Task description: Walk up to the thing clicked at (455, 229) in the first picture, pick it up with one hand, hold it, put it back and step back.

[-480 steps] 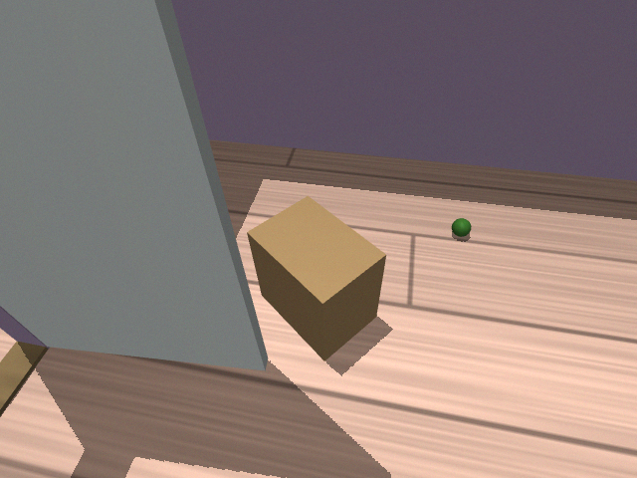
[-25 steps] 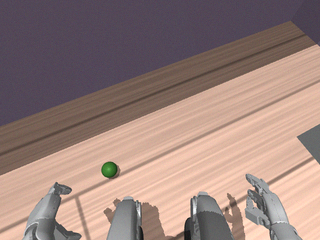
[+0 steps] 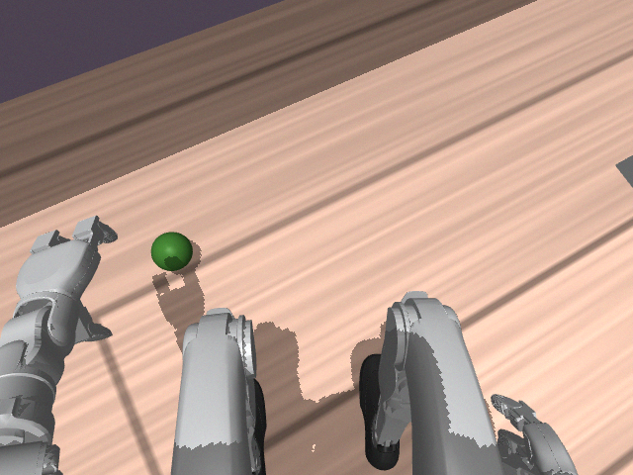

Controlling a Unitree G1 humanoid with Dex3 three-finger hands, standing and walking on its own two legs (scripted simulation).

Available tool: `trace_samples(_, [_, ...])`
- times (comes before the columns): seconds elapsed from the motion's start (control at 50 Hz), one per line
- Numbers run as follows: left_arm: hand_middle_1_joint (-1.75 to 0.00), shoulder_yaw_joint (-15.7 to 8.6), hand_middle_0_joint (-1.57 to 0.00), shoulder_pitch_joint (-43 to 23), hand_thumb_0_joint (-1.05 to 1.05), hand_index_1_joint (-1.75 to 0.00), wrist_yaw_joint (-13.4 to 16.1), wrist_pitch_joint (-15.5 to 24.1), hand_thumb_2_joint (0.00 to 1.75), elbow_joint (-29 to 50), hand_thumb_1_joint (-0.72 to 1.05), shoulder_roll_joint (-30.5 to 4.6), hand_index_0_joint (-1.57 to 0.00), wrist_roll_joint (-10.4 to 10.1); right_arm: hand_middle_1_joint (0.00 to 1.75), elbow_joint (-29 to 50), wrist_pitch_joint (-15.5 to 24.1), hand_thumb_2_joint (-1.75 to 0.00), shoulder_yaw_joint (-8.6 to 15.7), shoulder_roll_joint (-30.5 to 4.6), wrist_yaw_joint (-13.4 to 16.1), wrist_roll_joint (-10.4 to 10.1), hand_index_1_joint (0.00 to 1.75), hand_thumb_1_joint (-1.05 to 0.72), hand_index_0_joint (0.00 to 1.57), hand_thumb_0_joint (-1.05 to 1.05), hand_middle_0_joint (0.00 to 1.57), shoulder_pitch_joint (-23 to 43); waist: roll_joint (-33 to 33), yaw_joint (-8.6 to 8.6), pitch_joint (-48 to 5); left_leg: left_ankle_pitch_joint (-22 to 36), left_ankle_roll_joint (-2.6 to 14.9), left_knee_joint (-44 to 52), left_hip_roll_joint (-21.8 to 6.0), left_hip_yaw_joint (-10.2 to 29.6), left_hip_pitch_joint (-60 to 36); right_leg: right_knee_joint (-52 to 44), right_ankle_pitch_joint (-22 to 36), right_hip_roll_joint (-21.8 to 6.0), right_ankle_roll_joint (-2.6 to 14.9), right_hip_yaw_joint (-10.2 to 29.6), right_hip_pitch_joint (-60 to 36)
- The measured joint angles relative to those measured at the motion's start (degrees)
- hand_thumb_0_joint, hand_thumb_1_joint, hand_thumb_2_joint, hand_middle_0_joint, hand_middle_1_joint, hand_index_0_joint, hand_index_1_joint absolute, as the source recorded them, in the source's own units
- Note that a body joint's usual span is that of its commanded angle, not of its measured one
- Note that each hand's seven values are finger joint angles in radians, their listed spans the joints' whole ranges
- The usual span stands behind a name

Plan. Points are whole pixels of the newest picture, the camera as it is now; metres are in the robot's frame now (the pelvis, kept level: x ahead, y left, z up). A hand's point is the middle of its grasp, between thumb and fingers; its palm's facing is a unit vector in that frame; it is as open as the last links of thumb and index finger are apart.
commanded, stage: rise first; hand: left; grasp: from above
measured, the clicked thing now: (172, 251) +0.47 +0.27 -0.38
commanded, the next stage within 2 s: approach in 1.38 s
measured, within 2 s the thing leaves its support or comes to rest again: neither
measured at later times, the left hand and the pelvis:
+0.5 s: hand (111, 267) +0.40 +0.31 -0.22, palm faces -0.46 -0.08 -0.88, open 14.1 cm; pelvis -0.01 +0.01 -0.06, yaw -1 degrees
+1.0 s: hand (123, 260) +0.42 +0.31 -0.26, palm faces -0.46 -0.06 -0.88, open 14.1 cm; pelvis +0.00 +0.01 -0.08, yaw -1 degrees
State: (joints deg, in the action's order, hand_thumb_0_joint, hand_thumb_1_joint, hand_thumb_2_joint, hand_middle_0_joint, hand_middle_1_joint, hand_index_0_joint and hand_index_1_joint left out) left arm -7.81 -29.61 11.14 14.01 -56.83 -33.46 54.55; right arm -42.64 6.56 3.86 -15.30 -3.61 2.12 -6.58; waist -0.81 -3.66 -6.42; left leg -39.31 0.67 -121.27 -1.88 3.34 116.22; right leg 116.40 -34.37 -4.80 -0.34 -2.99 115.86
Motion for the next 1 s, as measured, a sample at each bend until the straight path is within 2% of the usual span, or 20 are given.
trace_samples(0.16, [-1.01,-0.2,-0.09,-5.1,0.0,-1.02,4.1,2.1,1.04,-7.0,-0.54,-2.8,-0.07,7.1,0.3,-0.6,-2.3,-0.9,-1.0,-0.2,-1.3,1.2,0.3,-0.91,0.2,0.01,0.2,-1.5,0.2,-2.6,0.4,0.2,0.94,-4.2,0.3,0.4,4.1,3.1,0.5,-0.1,-0.72,0.0,3.2])
trace_samples(0.28, [-1.0,0.2,-0.09,-8.7,0.0,-1.01,6.4,2.7,1.04,-11.2,-0.53,-4.5,-0.08,11.4,0.3,-0.8,-3.0,-0.9,-1.4,-0.7,-2.4,2.2,0.3,-0.91,0.2,0.01,0.2,-1.7,0.3,-3.96,0.7,0.4,1.29,-6.8,0.7,0.5,6.8,5.4,0.5,-0.4,-1.08,0.1,5.3])
trace_samples(0.56, [-1.02,-0.7,-0.09,-14.3,0.0,-1.02,10.7,4.5,1.01,-17.9,-0.52,-6.9,-0.09,18.5,0.3,-1.1,-3.4,-0.9,-2.0,-0.7,-3.9,4.6,0.3,-0.91,0.2,0.0,0.2,-0.3,1.1,-5.34,2.1,0.1,1.32,-11.4,0.9,1.0,11.1,9.9,0.2,-0.5,-1.17,0.1,9.5])
trace_samples(0.72, [-1.03,-0.9,-0.09,-15.9,0.0,-1.03,12.2,5.0,1.01,-19.7,-0.52,-7.9,-0.09,20.1,0.3,-1.3,-3.3,-0.9,-2.1,-0.5,-4.4,5.6,0.3,-0.92,0.2,0.0,0.2,0.0,1.5,-5.7,2.7,-0.5,1.19,-13.4,1.0,1.1,12.7,11.8,-0.4,-0.4,-1.16,0.2,11.2])
trace_samples(1.0, [-1.03,-2.3,-0.09,-16.7,0.0,-1.03,13.5,5.0,1.01,-21.3,-0.53,-8.4,-0.09,20.4,0.3,-1.3,-3.0,-0.9,-2.4,-0.9,-5.2,6.7,0.3,-0.92,0.2,0.0,0.2,-0.2,1.5,-6.6,3.6,-1.4,0.91,-15.1,1.2,1.3,14.1,13.7,-1.2,-0.4,-1.05,0.3,12.7])
